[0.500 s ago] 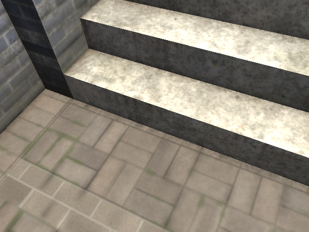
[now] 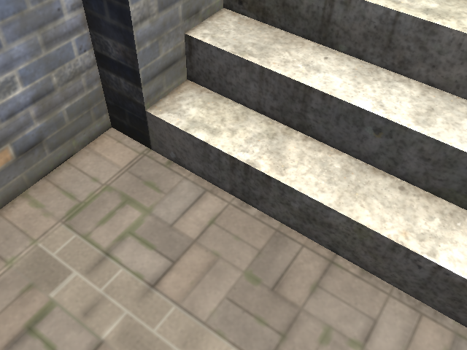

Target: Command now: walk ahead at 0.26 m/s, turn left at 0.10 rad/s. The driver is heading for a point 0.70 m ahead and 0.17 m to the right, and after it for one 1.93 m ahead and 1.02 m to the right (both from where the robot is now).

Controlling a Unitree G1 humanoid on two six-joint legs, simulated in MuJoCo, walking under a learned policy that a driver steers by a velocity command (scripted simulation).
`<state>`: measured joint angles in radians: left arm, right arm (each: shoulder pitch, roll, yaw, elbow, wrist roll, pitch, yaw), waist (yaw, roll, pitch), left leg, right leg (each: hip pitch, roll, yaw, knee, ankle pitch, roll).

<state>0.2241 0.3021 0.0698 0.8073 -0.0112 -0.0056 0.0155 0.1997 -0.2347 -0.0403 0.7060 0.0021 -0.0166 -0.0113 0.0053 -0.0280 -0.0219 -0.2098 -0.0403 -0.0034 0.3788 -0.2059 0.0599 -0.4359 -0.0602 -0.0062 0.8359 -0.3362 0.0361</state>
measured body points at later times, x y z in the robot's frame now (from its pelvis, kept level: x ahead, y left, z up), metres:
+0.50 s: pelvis +0.15 -0.04 +0.00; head +0.17 -0.07 +0.45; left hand +0.14 +0.23 -0.12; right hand +0.34 -0.29 -0.10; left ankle +0.32 +0.13 -0.68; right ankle +0.04 -0.14 -0.75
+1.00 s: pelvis +0.43 +0.01 +0.00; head +0.45 +0.01 +0.45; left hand +0.61 +0.27 -0.10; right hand +0.47 -0.27 -0.12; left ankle +0.40 +0.10 -0.75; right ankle +0.56 -0.18 -0.67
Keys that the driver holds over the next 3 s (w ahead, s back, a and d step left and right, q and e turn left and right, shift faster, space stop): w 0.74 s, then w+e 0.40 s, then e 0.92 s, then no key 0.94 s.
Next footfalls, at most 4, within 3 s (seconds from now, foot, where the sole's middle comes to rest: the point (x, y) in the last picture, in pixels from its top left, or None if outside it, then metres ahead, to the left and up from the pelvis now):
0.18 right None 0.08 -0.14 -0.78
0.68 left None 0.44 0.10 -0.78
1.20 right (286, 294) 0.69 -0.15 -0.78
1.66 left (229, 260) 0.81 0.03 -0.78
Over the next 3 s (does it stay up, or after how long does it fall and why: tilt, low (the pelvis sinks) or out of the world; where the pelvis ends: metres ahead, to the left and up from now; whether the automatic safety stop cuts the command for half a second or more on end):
stays up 0.64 -0.03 -0.01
